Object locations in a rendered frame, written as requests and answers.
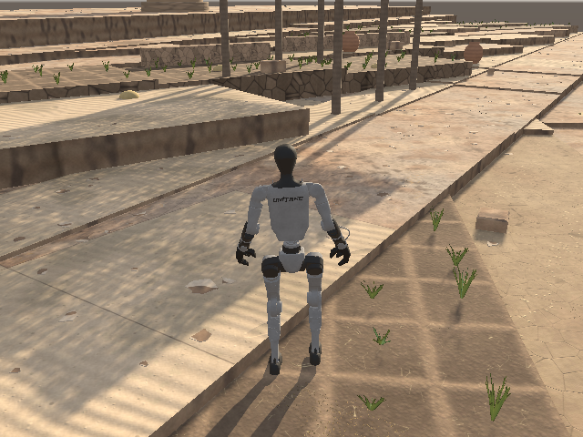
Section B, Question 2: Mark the robot left thigh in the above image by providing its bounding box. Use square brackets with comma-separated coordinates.
[261, 255, 282, 317]

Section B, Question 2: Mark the robot right thigh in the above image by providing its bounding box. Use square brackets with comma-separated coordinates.
[304, 252, 323, 307]

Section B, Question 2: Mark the left robot forearm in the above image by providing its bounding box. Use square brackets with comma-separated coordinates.
[238, 221, 254, 252]

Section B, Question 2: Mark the right robot forearm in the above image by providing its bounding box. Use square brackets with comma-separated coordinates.
[327, 217, 347, 249]

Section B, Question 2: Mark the robot right upper arm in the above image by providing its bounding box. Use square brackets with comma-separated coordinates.
[306, 182, 335, 231]

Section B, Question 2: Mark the robot left hand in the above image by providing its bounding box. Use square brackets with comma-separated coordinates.
[236, 247, 256, 266]

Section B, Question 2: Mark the robot left upper arm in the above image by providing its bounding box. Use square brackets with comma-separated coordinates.
[245, 185, 269, 235]

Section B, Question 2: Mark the robot right hand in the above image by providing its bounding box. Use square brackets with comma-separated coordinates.
[330, 244, 351, 266]

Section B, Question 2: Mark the robot thigh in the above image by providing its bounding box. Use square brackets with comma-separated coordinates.
[261, 255, 282, 317]
[304, 252, 323, 307]

